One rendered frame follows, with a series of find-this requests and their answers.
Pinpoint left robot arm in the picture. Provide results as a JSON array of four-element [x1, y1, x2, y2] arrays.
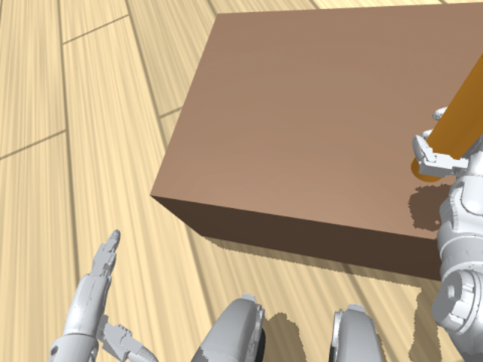
[[46, 333, 99, 362]]

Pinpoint right robot hand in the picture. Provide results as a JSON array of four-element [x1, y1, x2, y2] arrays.
[[412, 107, 483, 180]]

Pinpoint left robot hand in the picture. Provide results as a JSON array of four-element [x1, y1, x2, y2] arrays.
[[63, 229, 158, 362]]

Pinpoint right robot arm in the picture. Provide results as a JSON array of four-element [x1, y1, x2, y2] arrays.
[[432, 176, 483, 362]]

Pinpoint can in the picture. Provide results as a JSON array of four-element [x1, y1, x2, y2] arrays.
[[411, 54, 483, 183]]

